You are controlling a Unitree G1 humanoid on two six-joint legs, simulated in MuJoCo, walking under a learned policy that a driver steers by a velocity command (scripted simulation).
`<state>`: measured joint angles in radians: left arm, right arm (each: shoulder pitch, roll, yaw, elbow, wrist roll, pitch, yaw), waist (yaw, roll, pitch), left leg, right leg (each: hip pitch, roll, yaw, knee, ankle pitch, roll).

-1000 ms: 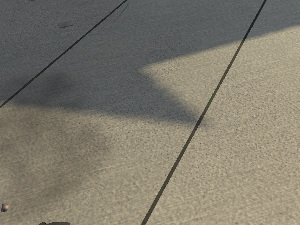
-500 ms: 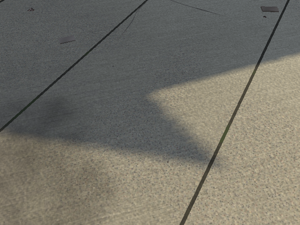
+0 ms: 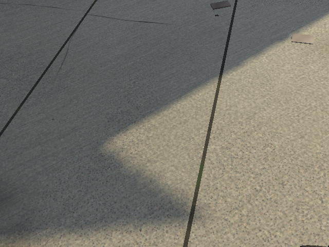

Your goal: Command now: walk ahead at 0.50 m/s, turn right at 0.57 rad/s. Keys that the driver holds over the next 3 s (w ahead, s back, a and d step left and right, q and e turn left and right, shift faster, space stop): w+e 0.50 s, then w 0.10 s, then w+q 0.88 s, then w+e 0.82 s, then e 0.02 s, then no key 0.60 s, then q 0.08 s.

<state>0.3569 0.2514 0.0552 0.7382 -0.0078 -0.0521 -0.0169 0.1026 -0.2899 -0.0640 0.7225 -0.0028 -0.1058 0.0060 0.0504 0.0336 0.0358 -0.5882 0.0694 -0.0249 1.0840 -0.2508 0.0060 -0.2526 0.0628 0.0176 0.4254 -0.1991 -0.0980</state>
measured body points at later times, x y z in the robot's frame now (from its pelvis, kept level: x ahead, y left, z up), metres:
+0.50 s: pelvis +0.30 +0.03 -0.01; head +0.33 +0.02 +0.44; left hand +0.49 +0.27 -0.11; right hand +0.34 -0.27 -0.11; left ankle +0.36 +0.12 -0.74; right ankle +0.22 -0.09 -0.65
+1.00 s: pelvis +0.53 -0.11 +0.00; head +0.55 -0.13 +0.45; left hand +0.71 +0.12 -0.10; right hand +0.54 -0.41 -0.13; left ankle +0.55 +0.05 -0.66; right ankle +0.52 -0.21 -0.74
